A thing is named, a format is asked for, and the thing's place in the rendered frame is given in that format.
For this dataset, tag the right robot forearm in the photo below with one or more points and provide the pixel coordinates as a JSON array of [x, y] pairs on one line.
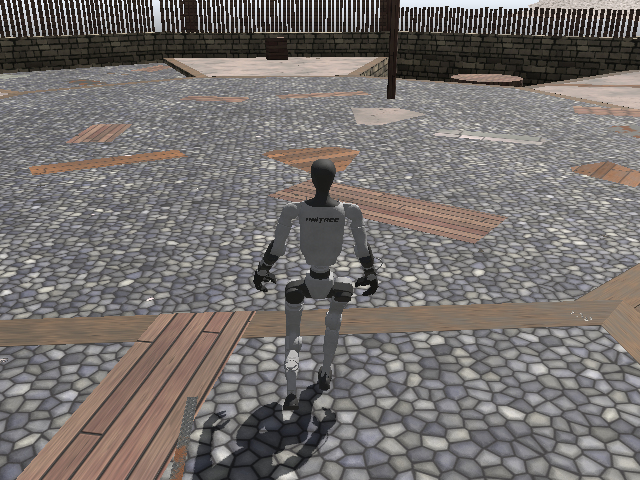
[[368, 265]]

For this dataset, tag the left robot forearm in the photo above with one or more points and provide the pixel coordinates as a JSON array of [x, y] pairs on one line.
[[267, 261]]

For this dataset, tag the robot left hand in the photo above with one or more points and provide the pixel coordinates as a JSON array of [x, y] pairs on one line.
[[258, 279]]

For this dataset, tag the robot left upper arm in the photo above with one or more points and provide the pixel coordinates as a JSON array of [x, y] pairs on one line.
[[290, 211]]

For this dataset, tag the left robot foot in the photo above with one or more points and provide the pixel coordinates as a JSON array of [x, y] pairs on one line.
[[291, 402]]

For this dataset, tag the robot right shin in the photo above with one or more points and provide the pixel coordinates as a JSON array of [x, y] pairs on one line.
[[329, 347]]

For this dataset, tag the robot right hand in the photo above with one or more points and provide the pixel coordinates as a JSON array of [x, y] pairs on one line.
[[363, 282]]

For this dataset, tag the robot right upper arm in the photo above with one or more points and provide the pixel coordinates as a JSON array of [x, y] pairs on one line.
[[353, 212]]

